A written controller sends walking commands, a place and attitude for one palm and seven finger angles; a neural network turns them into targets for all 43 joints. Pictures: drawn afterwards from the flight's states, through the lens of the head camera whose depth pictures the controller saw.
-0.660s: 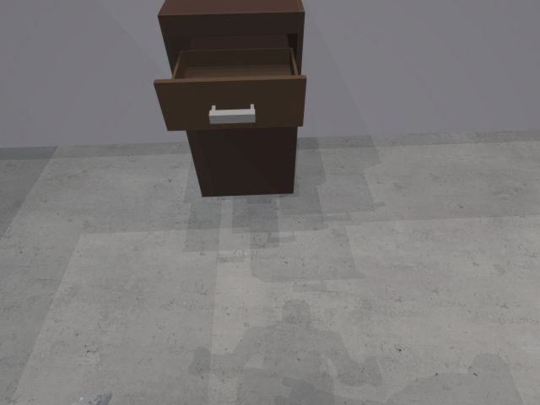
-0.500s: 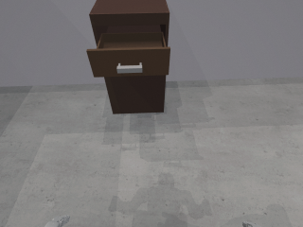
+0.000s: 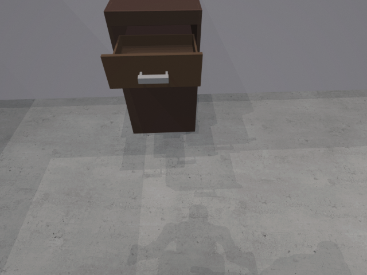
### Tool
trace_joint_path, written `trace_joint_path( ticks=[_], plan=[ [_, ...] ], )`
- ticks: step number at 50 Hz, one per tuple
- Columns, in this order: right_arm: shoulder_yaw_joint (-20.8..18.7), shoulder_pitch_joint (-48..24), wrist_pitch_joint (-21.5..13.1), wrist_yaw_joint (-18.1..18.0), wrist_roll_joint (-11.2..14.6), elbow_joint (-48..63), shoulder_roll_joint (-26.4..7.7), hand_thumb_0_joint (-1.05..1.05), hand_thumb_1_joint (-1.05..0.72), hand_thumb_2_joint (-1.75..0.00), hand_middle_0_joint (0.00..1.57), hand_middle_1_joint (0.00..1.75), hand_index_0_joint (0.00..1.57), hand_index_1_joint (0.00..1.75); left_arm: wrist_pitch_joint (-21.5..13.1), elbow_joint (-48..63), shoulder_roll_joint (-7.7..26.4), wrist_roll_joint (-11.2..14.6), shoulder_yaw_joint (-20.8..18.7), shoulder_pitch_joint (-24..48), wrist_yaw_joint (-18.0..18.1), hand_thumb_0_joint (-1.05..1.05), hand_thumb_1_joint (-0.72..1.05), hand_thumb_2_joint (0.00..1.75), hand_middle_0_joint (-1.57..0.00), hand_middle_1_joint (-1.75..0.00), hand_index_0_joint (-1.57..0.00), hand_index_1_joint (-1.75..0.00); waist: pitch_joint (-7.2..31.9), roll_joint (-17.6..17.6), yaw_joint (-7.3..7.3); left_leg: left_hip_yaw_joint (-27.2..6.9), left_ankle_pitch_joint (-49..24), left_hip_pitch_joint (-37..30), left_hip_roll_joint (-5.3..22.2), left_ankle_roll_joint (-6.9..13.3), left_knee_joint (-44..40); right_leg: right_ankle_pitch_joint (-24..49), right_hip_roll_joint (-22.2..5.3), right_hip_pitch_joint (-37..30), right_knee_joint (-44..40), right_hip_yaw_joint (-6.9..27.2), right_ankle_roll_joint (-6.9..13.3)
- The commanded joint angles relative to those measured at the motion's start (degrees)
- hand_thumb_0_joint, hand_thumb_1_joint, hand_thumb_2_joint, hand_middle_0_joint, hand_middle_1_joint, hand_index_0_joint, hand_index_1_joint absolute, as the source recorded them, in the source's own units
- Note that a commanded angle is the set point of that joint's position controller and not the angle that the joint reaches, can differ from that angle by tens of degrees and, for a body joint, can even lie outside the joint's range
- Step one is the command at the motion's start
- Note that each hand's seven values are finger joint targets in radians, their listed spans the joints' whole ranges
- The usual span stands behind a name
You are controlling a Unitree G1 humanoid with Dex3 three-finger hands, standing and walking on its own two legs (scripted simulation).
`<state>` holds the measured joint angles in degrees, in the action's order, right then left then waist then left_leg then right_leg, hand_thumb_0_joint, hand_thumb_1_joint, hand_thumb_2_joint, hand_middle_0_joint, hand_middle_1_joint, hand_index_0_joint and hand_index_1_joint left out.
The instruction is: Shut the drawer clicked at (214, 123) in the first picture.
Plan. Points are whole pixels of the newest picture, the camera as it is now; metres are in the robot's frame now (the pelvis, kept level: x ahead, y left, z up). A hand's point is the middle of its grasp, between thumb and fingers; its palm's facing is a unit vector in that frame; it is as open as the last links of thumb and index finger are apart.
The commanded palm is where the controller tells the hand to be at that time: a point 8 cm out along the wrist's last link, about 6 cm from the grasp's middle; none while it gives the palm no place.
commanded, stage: stand and wait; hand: left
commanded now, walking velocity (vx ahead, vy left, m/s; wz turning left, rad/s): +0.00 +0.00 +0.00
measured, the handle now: (153, 76) +0.88 +0.19 -0.07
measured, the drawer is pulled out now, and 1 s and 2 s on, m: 0.30 0.30 0.30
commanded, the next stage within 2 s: look at it before walking up in 0.16 s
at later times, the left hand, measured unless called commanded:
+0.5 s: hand out of the picture +0.07 +0.25 -0.15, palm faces -0.02 -0.95 -0.32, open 7.3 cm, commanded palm none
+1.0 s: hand out of the picture +0.05 +0.25 -0.16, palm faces -0.02 -0.95 -0.31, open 7.3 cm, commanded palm none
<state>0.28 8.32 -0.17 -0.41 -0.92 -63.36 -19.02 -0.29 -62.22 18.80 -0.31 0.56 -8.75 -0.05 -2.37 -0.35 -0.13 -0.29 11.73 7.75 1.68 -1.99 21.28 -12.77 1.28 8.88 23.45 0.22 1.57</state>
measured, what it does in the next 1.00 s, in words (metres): stands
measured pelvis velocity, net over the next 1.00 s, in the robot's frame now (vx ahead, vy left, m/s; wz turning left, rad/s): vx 0.00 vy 0.01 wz -0.02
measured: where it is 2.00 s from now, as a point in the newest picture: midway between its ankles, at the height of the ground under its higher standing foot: (192, 262)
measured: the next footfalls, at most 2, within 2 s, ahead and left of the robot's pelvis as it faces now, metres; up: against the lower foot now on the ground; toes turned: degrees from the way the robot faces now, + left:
left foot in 1.64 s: +0.37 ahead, +0.09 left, +0.00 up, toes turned -8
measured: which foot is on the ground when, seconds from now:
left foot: down 0.00-1.00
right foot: down 0.00-1.00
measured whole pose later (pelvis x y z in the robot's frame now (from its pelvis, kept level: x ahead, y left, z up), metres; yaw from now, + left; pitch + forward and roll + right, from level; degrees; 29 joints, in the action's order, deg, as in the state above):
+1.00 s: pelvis +0.00 +0.01 +0.00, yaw -1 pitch -2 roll +0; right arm 0.4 8.6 -0.3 -0.3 -1.3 -63.8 -17.3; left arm 0.3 -62.8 17.4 -0.7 0.3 -10.8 0.2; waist -0.6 0.1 -1.0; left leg 1.2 13.1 8.2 1.3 -1.1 22.6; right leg -12.8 0.9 9.4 23.6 1.7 0.7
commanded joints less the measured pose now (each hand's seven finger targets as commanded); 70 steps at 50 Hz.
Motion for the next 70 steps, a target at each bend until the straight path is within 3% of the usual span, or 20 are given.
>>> trace_joint_path(
  ticks=[1, 18, 44, 46, 48, 50, 53, 56, 57, 58, 59, 60, 61, 62, 63, 64, 65, 67, 68, 70],
  plan=[
    [-2.0, -2.9, -1.6, -0.6, 0.2, 3.7, -10.9, 0.0, -0.9, -0.9, 0.2, 0.3, 0.2, 0.3, -1.5, 3.7, 12.1, -0.1, -2.7, 3.3, 0.7, 0.0, 0.9, 0.9, -0.2, -0.3, -0.2, -0.3, 4.5, 1.0, 0.13, -3.9, -6.4, -0.5, 4.9, 2.8, -2.5, 7.4, -8.0, -0.3, -5.4, 6.8, 0.7],
    [-2.0, -2.7, -1.8, -0.4, 0.2, 3.2, -10.8, 0.0, -0.9, -0.9, 0.2, 0.3, 0.2, 0.3, -1.3, 3.6, 11.6, -0.4, -2.6, 3.3, 0.7, 0.0, 0.9, 0.9, -0.2, -0.3, -0.2, -0.3, 2.3, 0.3, 0.01, -4.6, -4.3, 0.4, 5.0, 3.1, -4.2, 3.0, -7.5, 1.4, -6.4, 6.8, 0.2],
    [-1.9, -2.9, -1.9, -0.4, 0.4, 2.7, -11.1, 0.0, -0.9, -0.9, 0.2, 0.3, 0.2, 0.3, -1.5, 3.0, 11.7, -0.4, -2.4, 2.4, 0.7, 0.0, 0.9, 0.9, -0.2, -0.3, -0.2, -0.3, 4.1, 0.0, 0.12, -4.9, -7.0, -1.1, 5.4, 3.1, -4.8, 6.6, -7.7, -0.2, -6.4, 6.1, -0.1],
    [-0.4, 0.9, -1.0, -0.2, -0.1, 1.1, -4.0, 0.0, -0.9, -0.9, 0.2, 0.3, 0.2, 0.3, -0.3, 1.1, 4.8, -0.4, -1.1, -1.8, 0.8, 0.0, 0.9, 0.9, -0.2, -0.3, -0.2, -0.3, 4.0, 1.0, 0.06, -2.6, 0.5, -1.2, 4.8, 2.0, -3.0, -2.2, -7.1, 0.9, -6.1, 6.5, -0.7],
    [-1.0, 3.0, -0.4, 0.0, -0.5, 1.0, -4.1, 0.0, -0.9, -0.9, 0.2, 0.3, 0.2, 0.3, 0.5, 1.2, 5.3, -0.7, -1.7, -3.6, 0.3, 0.0, 0.9, 0.9, -0.2, -0.3, -0.2, -0.3, 0.5, 1.8, -0.06, -1.4, 14.0, 2.0, 3.9, 2.4, -1.6, -15.3, -6.4, 4.5, -6.3, 8.7, 0.4],
    [-1.6, 3.9, -0.4, 0.0, -0.6, 1.9, -4.6, 0.0, -0.9, -0.9, 0.2, 0.3, 0.2, 0.3, 0.9, 2.4, 5.5, -0.9, -2.5, -4.5, -0.3, 0.0, 0.9, 0.9, -0.2, -0.3, -0.2, -0.3, -4.1, 1.8, -0.13, -1.3, 20.0, 5.3, 4.0, 2.9, -0.7, -20.9, -5.4, 8.5, -5.4, 10.5, 1.6],
    [-2.8, 6.6, -1.1, -0.2, -0.5, 3.2, -5.2, 0.0, -0.9, -0.9, 0.2, 0.3, 0.2, 0.3, 0.4, 4.3, 3.8, -0.9, -3.3, -6.4, -0.9, 0.0, 0.9, 0.9, -0.2, -0.3, -0.2, -0.3, -5.6, -1.2, 0.34, -4.5, 22.7, 3.3, 7.2, 5.3, -0.9, -19.4, -2.9, 13.7, 1.4, 9.4, 2.5],
    [-4.2, 10.3, -2.1, -0.5, -0.3, 3.8, -6.8, 0.0, -0.9, -0.9, 0.2, 0.3, 0.2, 0.3, -0.7, 6.2, -0.1, -0.9, -3.6, -7.0, -1.3, 0.0, 0.9, 0.9, -0.2, -0.3, -0.2, -0.3, -4.6, -9.6, 1.08, -12.3, 21.8, -1.2, 15.2, 9.8, -5.9, -12.4, 0.8, 19.2, 15.2, 1.2, 1.1],
    [-4.5, 11.6, -2.5, -0.6, -0.2, 3.7, -6.6, 0.0, -0.9, -0.9, 0.2, 0.3, 0.2, 0.3, -1.0, 7.1, -0.7, -0.9, -3.6, -5.1, -1.4, 0.0, 0.9, 0.9, -0.2, -0.3, -0.2, -0.3, -4.7, -10.5, 1.86, -13.5, 17.2, -3.2, 17.7, 11.7, -6.6, -12.8, -0.2, 21.1, 18.0, -0.8, 0.7],
    [-4.6, 11.8, -2.8, -0.6, -0.3, 3.6, -5.9, 0.0, -0.9, -0.9, 0.2, 0.3, 0.2, 0.3, -1.3, 7.6, -1.5, -0.9, -3.8, -4.9, -1.6, 0.0, 0.9, 0.9, -0.2, -0.3, -0.2, -0.3, -5.1, -10.1, 1.52, -11.6, 11.0, -3.2, 18.4, 12.2, -5.4, -13.7, -1.7, 20.7, 17.8, -1.6, 0.4],
    [-4.4, 11.1, -2.9, -0.6, -0.4, 3.7, -4.8, 0.0, -0.9, -0.9, 0.2, 0.3, 0.2, 0.3, -1.6, 7.1, -2.3, -0.9, -4.0, -6.3, -1.7, 0.0, 0.9, 0.9, -0.2, -0.3, -0.2, -0.3, -5.0, -8.3, 0.36, -8.0, 5.3, -0.3, 17.5, 11.2, -2.2, -12.4, -2.3, 16.1, 15.1, -2.5, 0.3],
    [-4.2, 9.2, -3.0, -0.6, -0.4, 3.9, -3.9, 0.0, -0.9, -0.9, 0.2, 0.3, 0.2, 0.3, -1.9, 5.3, -3.0, -1.1, -4.2, -11.5, -1.7, 0.0, 0.9, 0.9, -0.2, -0.3, -0.2, -0.3, -3.2, -5.4, -2.36, -2.3, 1.5, 4.3, 14.2, 8.5, 5.4, -7.6, -1.7, 6.4, 8.2, -3.4, 0.9],
    [-3.7, 6.9, -3.1, -0.4, -0.1, 4.9, -1.4, 0.0, -0.9, -0.9, 0.2, 0.3, 0.2, 0.3, -2.5, 2.6, -0.6, -1.3, -5.0, -19.7, -1.3, 0.0, 0.9, 0.9, -0.2, -0.3, -0.2, -0.3, -0.3, 4.0, -6.13, 5.2, 0.8, 14.1, 8.2, 5.0, 21.3, -5.7, -5.6, -6.3, 0.5, 6.1, 3.1],
    [-2.9, 3.0, -3.6, 0.1, 0.1, 8.1, 2.8, 0.0, -0.9, -0.9, 0.2, 0.3, 0.2, 0.3, -3.3, -0.3, 6.0, -1.1, -6.5, -28.6, -0.2, 0.0, 0.9, 0.9, -0.2, -0.3, -0.2, -0.3, -0.3, 23.3, -8.29, 11.5, 17.1, 31.4, 0.2, 1.7, 38.6, 5.4, -19.4, -16.7, -8.1, 28.6, 8.9],
    [-3.1, -2.1, -3.9, 0.0, -0.2, 9.5, 0.5, 0.0, -0.9, -0.9, 0.2, 0.3, 0.2, 0.3, -3.5, -1.8, 4.5, -0.3, -5.8, -31.8, 0.7, 0.0, 0.9, 0.9, -0.2, -0.3, -0.2, -0.3, -2.2, 17.0, -9.18, 3.8, 20.3, 35.1, 2.0, 2.2, 44.4, 17.9, -21.3, -15.7, -8.0, 33.2, 10.9],
    [-3.3, -3.0, -4.0, 0.0, -0.1, 9.4, 2.0, 0.0, -0.9, -0.9, 0.2, 0.3, 0.2, 0.3, -3.5, -1.5, 2.5, -0.8, -5.3, -29.7, 1.2, 0.0, 0.9, 0.9, -0.2, -0.3, -0.2, -0.3, -3.7, 8.2, -7.47, 2.8, 17.4, 37.4, 3.5, 1.9, 47.9, 22.4, -21.3, -15.6, -6.2, 30.5, 14.1],
    [-3.4, -2.5, -3.9, 0.0, -0.2, 9.0, 2.9, 0.0, -0.9, -0.9, 0.2, 0.3, 0.2, 0.3, -3.5, -0.7, 1.3, -1.0, -5.0, -27.2, 1.4, 0.0, 0.9, 0.9, -0.2, -0.3, -0.2, -0.3, -3.7, 3.0, -5.77, 2.0, 14.8, 37.4, 4.9, 1.6, 47.9, 20.6, -20.2, -14.4, -5.7, 26.5, 14.1],
    [-3.6, -0.7, -3.2, 0.7, -0.5, 7.8, 4.8, 0.0, -0.9, -0.9, 0.2, 0.3, 0.2, 0.3, -3.9, 0.2, -1.0, -1.2, -4.5, -24.2, 1.5, 0.0, 0.9, 0.9, -0.2, -0.3, -0.2, -0.3, -3.1, 2.3, -3.31, 3.3, 10.1, 34.0, 5.3, 0.8, 45.4, 17.6, -16.9, -10.2, -7.6, 20.4, 12.0],
    [-3.8, 0.5, -2.8, 0.8, -0.5, 7.8, 5.2, 0.0, -0.9, -0.9, 0.2, 0.3, 0.2, 0.3, -4.1, 0.6, -1.3, -1.3, -4.5, -22.7, 1.6, 0.0, 0.9, 0.9, -0.2, -0.3, -0.2, -0.3, -2.7, 4.4, -2.02, 3.5, 8.6, 32.7, 5.4, 0.3, 43.3, 16.5, -16.1, -8.3, -8.6, 17.9, 11.4],
    [-4.0, -0.4, -2.1, 1.2, -0.3, 8.4, 5.9, 0.0, -0.9, -0.9, 0.2, 0.3, 0.2, 0.3, -4.3, 0.4, -2.4, -1.2, -4.3, -22.1, 1.7, 0.0, 0.9, 0.9, -0.2, -0.3, -0.2, -0.3, -4.1, 5.5, -1.37, 4.2, 4.4, 31.3, 4.9, -0.2, 39.9, 14.7, -14.5, -4.5, -10.8, 15.7, 10.6]
  ],
)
